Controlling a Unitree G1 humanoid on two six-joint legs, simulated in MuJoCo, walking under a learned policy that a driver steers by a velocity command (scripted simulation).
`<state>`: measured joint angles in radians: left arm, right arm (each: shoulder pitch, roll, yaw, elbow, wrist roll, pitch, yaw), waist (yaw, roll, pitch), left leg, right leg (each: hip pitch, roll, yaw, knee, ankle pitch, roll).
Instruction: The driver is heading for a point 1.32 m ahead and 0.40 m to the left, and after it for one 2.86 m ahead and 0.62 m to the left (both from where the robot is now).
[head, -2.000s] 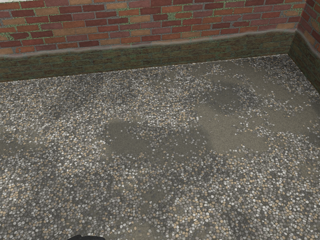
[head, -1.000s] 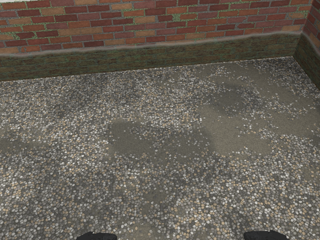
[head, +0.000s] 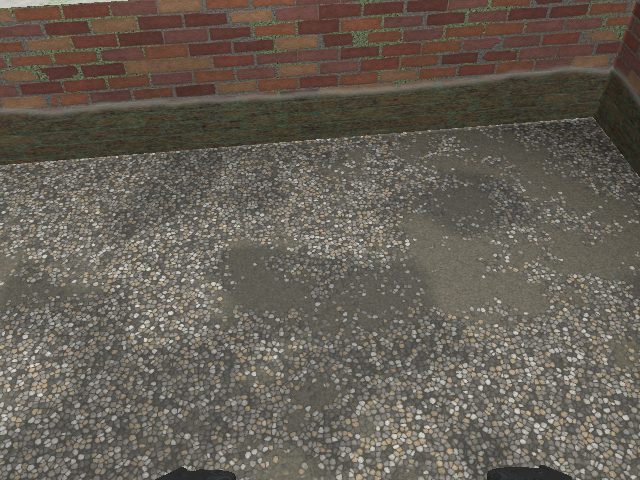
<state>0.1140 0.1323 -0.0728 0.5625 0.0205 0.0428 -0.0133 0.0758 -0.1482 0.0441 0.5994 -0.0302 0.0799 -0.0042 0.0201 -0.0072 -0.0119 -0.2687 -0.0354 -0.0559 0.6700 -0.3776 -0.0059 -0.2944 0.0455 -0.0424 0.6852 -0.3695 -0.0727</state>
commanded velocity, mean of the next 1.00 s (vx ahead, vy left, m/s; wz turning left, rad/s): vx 0.50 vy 0.00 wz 0.00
